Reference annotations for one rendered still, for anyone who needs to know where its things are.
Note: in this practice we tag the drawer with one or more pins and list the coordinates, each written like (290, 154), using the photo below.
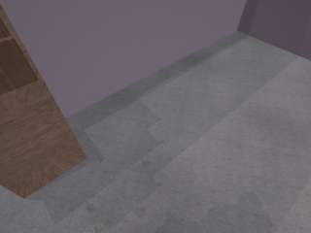
(15, 71)

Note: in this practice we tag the cabinet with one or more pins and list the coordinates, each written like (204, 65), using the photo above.
(37, 145)

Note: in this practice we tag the robot left hand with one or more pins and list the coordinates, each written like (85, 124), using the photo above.
(96, 228)

